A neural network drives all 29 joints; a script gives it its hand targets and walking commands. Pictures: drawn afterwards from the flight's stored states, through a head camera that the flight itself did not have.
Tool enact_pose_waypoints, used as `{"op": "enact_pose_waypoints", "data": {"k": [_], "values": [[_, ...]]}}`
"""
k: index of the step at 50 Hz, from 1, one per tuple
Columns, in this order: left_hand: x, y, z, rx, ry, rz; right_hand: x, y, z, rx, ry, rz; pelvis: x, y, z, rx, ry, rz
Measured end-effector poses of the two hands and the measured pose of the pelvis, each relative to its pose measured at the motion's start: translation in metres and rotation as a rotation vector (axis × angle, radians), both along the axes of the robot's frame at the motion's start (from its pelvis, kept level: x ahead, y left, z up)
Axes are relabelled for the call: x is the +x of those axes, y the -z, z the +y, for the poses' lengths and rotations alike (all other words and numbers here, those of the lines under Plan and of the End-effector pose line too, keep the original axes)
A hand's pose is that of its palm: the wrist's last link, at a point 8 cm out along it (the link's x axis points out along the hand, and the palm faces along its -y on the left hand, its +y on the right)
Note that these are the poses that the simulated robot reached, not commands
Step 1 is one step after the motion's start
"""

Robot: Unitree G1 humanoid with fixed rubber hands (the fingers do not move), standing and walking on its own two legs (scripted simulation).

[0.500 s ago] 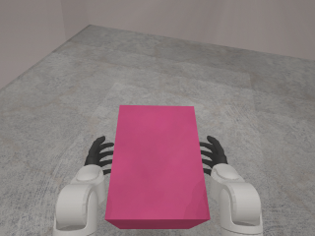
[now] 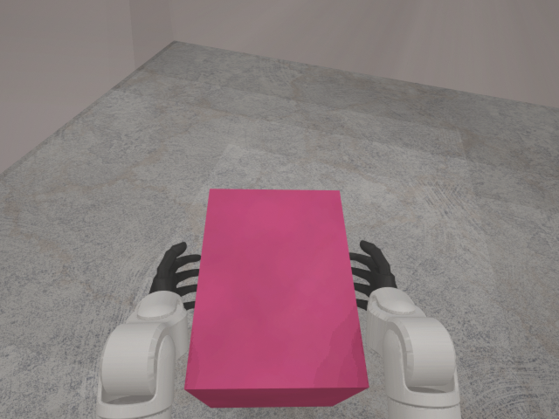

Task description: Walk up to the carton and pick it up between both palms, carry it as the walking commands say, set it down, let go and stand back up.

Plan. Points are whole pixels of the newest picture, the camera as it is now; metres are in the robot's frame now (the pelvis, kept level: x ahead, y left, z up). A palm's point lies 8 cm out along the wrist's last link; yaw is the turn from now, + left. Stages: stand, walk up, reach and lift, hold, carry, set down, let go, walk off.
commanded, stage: carry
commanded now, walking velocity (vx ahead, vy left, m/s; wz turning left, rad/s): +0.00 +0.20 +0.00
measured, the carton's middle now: (273, 302) +0.31 +0.01 +0.01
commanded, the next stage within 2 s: none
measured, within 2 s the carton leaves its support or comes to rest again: neither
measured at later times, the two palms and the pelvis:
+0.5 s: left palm (42, 294) +0.25 +0.28 +0.11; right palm (275, 303) +0.25 +0.01 +0.11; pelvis -0.02 +0.15 +0.00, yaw +0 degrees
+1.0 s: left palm out of the picture +0.23 +0.37 +0.12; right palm (192, 331) +0.21 +0.10 +0.11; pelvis -0.04 +0.25 +0.01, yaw -2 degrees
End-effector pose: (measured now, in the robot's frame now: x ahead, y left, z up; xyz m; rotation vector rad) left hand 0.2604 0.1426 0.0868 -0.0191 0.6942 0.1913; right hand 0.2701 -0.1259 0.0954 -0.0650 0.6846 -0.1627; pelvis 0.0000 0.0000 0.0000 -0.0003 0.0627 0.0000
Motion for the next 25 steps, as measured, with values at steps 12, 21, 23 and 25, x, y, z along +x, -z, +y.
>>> {"op": "enact_pose_waypoints", "data": {"k": [12,21,23,25], "values": [[-0.002,-0.013,0.040,0.073,0.053,-0.041,-0.019,0.005,0.040,0.053,0.062,-0.042,-0.013,0.007,0.058,0.007,0.026,0.002],[-0.007,-0.023,0.095,0.063,0.056,-0.031,-0.025,-0.011,0.095,0.037,0.070,-0.033,-0.021,-0.009,0.114,0.028,0.009,-0.011],[-0.007,-0.024,0.114,0.053,0.047,-0.047,-0.022,-0.014,0.115,0.031,0.067,-0.048,-0.022,-0.007,0.131,0.030,0.004,-0.007],[-0.006,-0.020,0.136,0.042,0.041,-0.061,-0.019,-0.014,0.136,0.022,0.064,-0.062,-0.022,-0.002,0.151,0.025,0.001,-0.006]]}}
